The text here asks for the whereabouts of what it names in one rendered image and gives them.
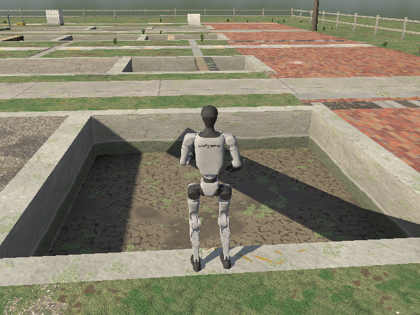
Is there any left robot foot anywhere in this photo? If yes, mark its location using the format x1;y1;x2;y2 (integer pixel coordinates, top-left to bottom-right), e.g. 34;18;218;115
190;255;201;272

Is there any robot right hand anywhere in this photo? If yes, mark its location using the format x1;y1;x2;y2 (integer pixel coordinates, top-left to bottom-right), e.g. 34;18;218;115
226;162;240;173

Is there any robot right upper arm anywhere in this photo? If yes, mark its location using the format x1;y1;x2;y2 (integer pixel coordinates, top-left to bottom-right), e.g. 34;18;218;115
223;133;242;168

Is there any robot left upper arm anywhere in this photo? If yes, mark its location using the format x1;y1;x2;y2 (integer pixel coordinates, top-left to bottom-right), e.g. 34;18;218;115
180;133;196;165

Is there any left robot forearm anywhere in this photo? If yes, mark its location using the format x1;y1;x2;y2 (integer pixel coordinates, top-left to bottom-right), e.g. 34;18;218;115
179;152;193;162

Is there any left robot shin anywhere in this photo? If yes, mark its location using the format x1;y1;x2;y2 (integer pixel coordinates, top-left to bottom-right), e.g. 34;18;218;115
189;219;200;262

